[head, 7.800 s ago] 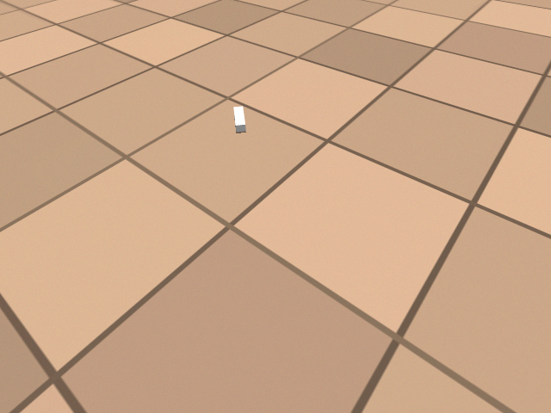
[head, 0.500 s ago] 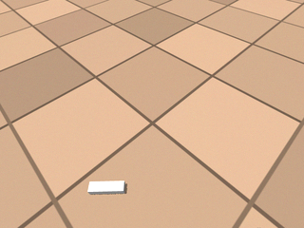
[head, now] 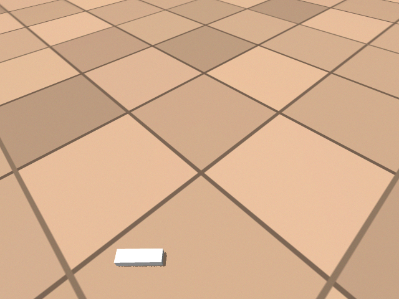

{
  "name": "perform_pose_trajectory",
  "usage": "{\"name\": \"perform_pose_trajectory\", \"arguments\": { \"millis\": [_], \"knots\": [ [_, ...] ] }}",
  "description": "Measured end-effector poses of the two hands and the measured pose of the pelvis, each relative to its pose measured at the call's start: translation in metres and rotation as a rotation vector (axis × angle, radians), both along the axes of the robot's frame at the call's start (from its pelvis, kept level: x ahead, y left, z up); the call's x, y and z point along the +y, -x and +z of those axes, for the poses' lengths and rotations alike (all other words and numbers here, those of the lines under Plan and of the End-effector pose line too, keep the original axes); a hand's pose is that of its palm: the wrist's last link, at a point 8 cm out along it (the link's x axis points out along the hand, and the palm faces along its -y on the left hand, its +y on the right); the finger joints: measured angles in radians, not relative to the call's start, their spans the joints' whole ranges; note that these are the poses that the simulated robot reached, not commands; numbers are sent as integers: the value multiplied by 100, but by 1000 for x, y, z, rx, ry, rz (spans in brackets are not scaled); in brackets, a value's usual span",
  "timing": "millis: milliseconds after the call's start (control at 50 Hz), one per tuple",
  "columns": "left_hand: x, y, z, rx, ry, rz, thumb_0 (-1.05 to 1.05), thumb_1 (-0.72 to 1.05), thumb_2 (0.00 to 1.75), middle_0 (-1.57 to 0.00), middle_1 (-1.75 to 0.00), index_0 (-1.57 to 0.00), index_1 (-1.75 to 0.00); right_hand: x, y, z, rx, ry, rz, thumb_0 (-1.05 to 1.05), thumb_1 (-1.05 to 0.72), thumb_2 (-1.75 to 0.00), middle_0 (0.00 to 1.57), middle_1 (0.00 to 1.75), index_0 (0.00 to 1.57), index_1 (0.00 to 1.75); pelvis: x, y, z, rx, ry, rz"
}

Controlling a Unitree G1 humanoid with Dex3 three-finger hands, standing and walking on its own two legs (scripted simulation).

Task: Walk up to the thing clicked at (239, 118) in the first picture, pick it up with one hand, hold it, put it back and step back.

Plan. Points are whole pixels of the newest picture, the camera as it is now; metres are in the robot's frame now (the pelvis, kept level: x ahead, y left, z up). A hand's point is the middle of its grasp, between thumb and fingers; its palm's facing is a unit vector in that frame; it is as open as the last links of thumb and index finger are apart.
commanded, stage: stand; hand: left
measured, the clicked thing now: (139, 257) +0.47 +0.33 -0.76
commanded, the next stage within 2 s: none
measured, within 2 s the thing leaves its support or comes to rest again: neither
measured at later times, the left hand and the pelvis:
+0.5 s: hand out of the picture +0.09 +0.24 -0.15, palm faces -0.02 -0.94 -0.35, open 7.4 cm; pelvis +0.01 -0.02 +0.00, yaw +0 degrees
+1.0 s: hand out of the picture +0.10 +0.23 -0.15, palm faces -0.02 -0.94 -0.35, open 7.4 cm; pelvis +0.01 -0.02 +0.00, yaw -1 degrees
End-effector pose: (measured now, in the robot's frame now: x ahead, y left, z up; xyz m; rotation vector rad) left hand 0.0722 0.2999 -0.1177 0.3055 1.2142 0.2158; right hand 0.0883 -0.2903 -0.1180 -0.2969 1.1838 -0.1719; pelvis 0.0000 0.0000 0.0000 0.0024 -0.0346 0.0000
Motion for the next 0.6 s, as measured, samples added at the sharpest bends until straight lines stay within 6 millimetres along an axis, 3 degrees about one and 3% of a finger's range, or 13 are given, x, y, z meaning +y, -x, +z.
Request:
{"name": "perform_pose_trajectory", "arguments": {
  "millis": [200, 600],
  "knots": [
    [-15, -1, -1, 19, 16, -10, 1, 90, 90, -20, -30, -21, -30, -10, 3, -1, 17, 5, -12, 1, -90, -90, 20, 30, 20, 30, -7, -6, 2, 0, 0, -3],
    [-22, -20, 5, 1, -5, -21, 1, 90, 90, -20, -30, -21, -30, -25, 5, -3, 45, 10, -24, 1, -90, -90, 20, 30, 20, 30, -19, -15, 2, 0, 1, -8]
  ]
}}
